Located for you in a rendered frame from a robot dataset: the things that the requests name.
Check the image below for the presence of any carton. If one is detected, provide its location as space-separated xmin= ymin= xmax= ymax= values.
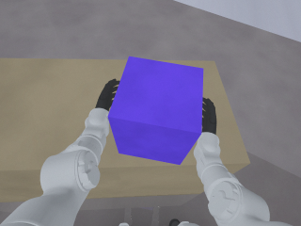
xmin=107 ymin=56 xmax=204 ymax=165

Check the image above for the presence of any robot left hand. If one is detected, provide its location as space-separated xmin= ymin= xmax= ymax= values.
xmin=95 ymin=78 xmax=120 ymax=111

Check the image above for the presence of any right robot upper arm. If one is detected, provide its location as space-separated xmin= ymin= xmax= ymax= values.
xmin=208 ymin=181 xmax=293 ymax=226

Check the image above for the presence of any left robot upper arm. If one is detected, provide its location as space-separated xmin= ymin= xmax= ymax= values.
xmin=0 ymin=149 xmax=101 ymax=226

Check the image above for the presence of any robot right hand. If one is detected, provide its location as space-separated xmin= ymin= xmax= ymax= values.
xmin=201 ymin=97 xmax=217 ymax=135

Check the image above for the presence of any right robot forearm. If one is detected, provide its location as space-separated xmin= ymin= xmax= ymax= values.
xmin=193 ymin=132 xmax=243 ymax=201

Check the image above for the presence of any left robot forearm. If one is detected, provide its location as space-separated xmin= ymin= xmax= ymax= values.
xmin=40 ymin=107 xmax=109 ymax=190

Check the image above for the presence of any pedestal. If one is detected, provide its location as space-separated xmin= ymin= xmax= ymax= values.
xmin=0 ymin=57 xmax=250 ymax=202

